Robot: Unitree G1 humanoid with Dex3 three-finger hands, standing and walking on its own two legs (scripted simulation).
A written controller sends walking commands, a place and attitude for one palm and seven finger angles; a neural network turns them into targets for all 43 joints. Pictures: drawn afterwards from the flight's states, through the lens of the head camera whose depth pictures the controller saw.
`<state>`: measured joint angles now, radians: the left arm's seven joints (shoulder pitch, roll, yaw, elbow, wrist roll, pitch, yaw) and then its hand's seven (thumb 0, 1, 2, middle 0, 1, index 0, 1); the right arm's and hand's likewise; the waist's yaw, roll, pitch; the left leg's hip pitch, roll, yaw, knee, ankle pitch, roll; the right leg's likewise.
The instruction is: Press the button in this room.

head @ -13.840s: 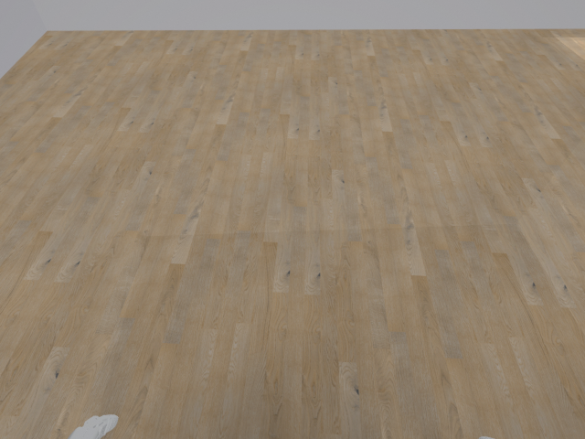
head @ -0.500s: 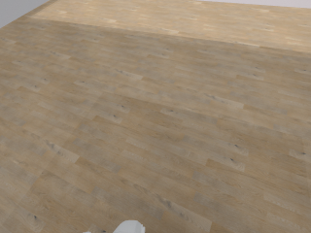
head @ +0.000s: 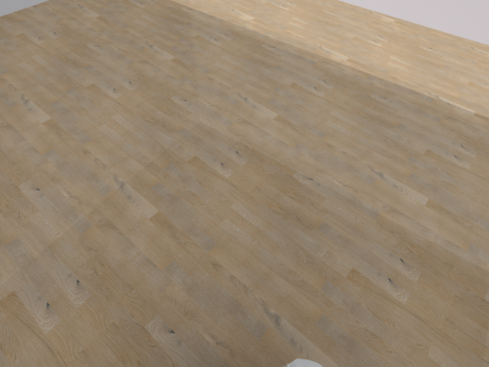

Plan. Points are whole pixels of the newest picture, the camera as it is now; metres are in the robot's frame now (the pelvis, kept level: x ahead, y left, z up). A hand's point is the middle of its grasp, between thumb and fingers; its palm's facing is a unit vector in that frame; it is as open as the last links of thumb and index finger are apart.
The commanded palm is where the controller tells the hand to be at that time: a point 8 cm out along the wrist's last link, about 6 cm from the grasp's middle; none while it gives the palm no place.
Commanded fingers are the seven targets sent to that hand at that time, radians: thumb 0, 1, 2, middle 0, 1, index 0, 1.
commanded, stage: turn or walk to find it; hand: left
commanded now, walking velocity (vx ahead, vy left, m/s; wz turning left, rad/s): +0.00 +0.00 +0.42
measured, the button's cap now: out of the picture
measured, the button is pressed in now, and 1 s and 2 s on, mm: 0 0 0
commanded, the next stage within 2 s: none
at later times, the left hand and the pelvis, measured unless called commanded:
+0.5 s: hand out of the picture +0.00 +0.16 -0.16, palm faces +0.24 -0.94 -0.25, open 7.4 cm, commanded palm none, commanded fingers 0.00 0.90 0.90 -0.20 -0.30 -0.20 -0.30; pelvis -0.01 -0.03 +0.00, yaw +14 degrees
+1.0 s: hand out of the picture -0.02 +0.21 -0.16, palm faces +0.42 -0.87 -0.26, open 7.4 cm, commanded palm none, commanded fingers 0.00 0.90 0.90 -0.20 -0.30 -0.20 -0.30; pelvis -0.03 -0.02 +0.00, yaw +25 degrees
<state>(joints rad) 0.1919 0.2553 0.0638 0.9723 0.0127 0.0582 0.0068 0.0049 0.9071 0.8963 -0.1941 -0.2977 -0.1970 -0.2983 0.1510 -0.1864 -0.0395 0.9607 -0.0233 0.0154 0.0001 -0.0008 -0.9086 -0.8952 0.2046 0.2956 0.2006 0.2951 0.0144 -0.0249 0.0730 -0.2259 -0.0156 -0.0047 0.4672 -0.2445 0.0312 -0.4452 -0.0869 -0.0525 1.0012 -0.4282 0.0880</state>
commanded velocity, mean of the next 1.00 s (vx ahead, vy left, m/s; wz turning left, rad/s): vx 0.00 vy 0.00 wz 0.42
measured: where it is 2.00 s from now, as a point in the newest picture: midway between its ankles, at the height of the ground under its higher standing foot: outside the picture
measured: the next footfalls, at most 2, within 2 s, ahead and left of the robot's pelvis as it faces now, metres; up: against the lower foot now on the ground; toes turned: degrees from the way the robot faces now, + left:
right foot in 0.18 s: +0.04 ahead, -0.14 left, +0.00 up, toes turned +1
left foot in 0.62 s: -0.03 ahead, +0.11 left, +0.00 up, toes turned +21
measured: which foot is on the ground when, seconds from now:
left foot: down 0.00-0.18, up 0.20-0.60, down 0.62-1.00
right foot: up 0.00-0.16, down 0.18-0.62, up 0.64-1.00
